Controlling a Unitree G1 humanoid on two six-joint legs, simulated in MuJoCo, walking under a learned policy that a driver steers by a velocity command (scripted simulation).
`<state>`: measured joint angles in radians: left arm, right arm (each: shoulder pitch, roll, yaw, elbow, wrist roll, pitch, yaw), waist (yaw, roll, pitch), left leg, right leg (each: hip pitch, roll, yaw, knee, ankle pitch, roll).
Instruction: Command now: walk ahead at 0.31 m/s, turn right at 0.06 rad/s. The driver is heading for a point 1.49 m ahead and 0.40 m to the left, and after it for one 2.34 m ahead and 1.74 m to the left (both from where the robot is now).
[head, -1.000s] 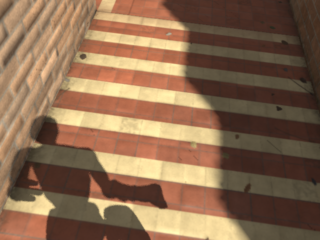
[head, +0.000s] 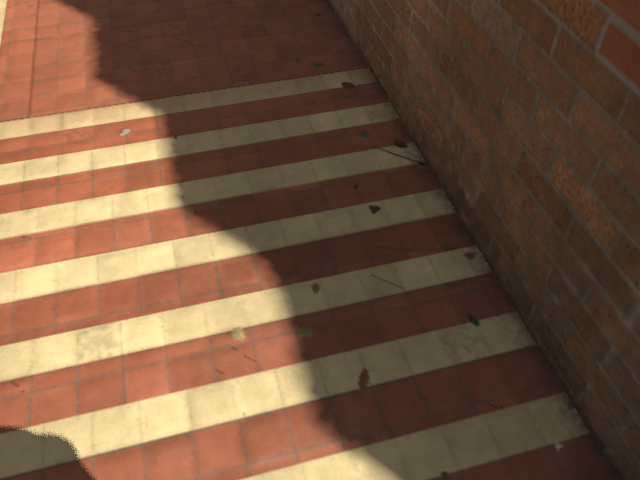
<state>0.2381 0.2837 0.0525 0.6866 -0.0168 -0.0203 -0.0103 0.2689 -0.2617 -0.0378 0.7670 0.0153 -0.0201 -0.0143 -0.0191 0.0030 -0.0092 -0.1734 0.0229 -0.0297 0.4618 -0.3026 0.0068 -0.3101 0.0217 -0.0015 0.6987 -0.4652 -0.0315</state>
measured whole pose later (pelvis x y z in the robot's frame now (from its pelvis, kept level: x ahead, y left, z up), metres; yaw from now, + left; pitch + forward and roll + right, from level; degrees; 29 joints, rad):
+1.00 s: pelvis +0.49 +0.01 +0.00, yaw +0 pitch +1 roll +2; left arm 0.09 0.28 0.01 0.70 -0.02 -0.08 -0.03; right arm 0.35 -0.31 -0.05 0.84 0.02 -0.07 0.03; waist -0.09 -0.03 0.03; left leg 0.01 -0.07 0.03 0.27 -0.30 0.04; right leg -0.53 -0.08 0.02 0.53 -0.03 0.00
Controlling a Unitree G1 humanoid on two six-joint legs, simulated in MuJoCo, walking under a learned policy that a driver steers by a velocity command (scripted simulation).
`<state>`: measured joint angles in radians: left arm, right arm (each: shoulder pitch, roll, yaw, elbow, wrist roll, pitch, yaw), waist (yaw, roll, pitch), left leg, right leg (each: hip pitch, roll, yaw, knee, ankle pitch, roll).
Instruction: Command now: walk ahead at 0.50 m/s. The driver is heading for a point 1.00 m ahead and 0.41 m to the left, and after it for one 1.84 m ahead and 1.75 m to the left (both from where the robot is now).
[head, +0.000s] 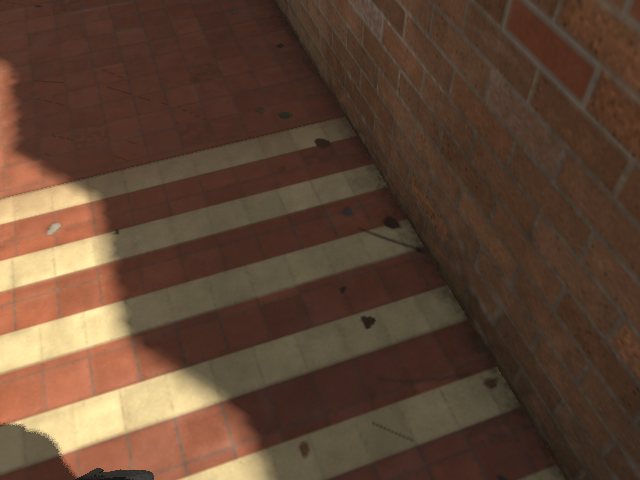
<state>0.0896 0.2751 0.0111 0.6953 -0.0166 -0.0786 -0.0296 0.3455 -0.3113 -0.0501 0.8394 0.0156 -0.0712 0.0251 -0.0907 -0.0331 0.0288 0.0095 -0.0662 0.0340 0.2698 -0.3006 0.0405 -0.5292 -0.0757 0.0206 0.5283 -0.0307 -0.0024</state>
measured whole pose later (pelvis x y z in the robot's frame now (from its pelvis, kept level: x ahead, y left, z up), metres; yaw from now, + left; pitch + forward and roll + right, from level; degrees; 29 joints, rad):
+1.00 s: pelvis +0.53 +0.14 +0.00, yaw +30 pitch +2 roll +0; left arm 0.00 0.29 0.03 0.70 0.01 -0.12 -0.02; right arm 0.38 -0.30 -0.07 0.73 0.02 -0.03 -0.02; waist -0.08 -0.05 0.04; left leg -0.04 -0.12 -0.19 0.33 -0.30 0.09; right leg -0.59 -0.03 0.10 0.51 0.07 0.05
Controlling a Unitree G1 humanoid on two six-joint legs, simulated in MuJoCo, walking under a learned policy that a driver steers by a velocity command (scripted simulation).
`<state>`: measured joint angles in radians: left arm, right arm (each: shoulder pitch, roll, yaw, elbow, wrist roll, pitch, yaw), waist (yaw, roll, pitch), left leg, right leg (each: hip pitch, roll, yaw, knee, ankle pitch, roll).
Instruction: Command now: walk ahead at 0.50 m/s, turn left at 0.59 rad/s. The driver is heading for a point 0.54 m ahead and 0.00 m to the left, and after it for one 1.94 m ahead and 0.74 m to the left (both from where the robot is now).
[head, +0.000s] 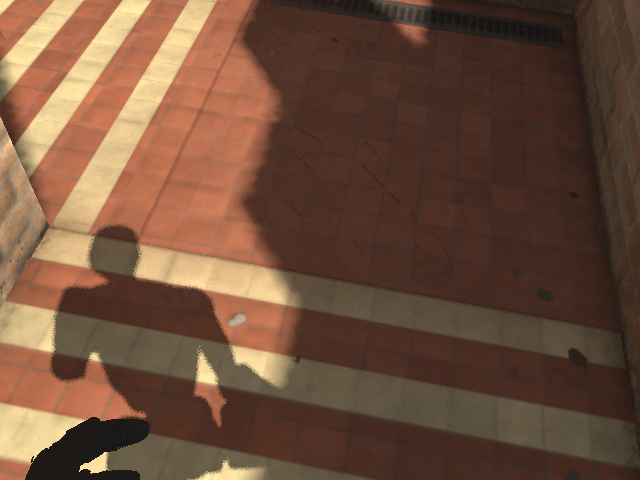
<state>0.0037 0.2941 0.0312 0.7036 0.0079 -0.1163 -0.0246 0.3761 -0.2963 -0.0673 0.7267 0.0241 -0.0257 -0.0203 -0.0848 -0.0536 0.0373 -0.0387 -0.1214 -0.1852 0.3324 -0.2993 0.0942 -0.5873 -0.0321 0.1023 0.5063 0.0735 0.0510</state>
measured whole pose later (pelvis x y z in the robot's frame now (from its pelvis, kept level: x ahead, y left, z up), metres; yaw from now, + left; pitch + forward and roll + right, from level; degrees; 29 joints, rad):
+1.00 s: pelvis +0.46 +0.10 +0.00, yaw +13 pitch +0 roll +1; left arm 0.11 0.30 0.02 0.92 0.02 -0.02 0.00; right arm 0.22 -0.26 0.01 0.87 -0.03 -0.02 -0.02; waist -0.02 -0.06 0.03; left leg -0.15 -0.08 0.05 0.34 -0.19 0.08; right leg -0.35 -0.06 0.06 0.54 -0.15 0.05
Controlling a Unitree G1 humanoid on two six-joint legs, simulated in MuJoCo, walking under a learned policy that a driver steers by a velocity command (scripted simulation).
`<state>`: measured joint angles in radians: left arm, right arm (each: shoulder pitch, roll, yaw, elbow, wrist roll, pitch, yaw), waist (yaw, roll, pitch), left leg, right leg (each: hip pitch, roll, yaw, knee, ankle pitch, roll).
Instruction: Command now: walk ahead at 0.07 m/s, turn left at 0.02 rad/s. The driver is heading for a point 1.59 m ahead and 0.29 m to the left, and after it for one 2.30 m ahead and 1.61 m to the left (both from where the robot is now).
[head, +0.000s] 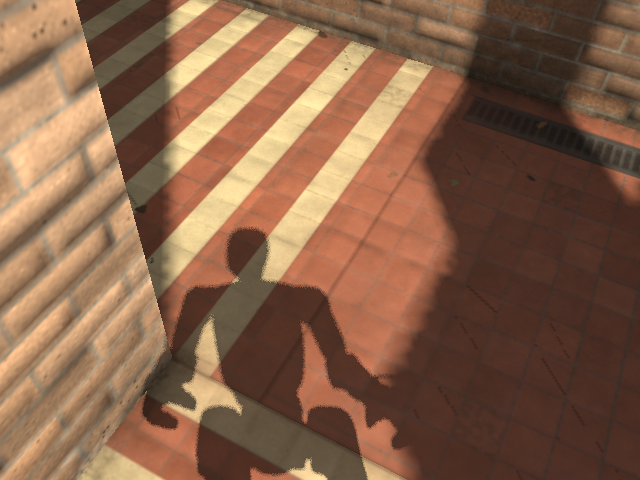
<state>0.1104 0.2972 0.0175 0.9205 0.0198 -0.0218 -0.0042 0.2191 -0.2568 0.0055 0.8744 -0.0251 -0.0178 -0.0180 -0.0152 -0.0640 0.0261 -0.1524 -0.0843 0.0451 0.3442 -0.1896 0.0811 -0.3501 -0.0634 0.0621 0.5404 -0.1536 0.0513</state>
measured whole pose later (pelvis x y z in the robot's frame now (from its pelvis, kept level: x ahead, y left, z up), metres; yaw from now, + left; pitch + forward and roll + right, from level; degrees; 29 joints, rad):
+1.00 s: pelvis +0.03 -0.03 +0.00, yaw -1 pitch -2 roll +0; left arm 0.16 0.24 0.03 1.08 0.01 0.02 0.02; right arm 0.29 -0.22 0.04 1.07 -0.01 -0.01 -0.04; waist 0.00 -0.01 0.04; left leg -0.12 0.01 0.04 0.43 -0.29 0.01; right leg -0.22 0.02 0.03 0.42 -0.18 0.00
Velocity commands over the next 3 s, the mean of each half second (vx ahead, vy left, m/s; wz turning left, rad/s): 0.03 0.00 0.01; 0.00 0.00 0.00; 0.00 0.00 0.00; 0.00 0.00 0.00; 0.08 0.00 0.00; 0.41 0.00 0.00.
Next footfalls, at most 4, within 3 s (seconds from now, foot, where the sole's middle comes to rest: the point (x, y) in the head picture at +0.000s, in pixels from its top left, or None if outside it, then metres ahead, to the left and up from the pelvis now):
0.02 right None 0.10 -0.15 -0.78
2.62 right None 0.18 -0.20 -0.78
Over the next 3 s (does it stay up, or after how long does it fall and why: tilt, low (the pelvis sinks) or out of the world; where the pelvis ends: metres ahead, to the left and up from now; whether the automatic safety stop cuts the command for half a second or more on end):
stays up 0.28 -0.10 -0.01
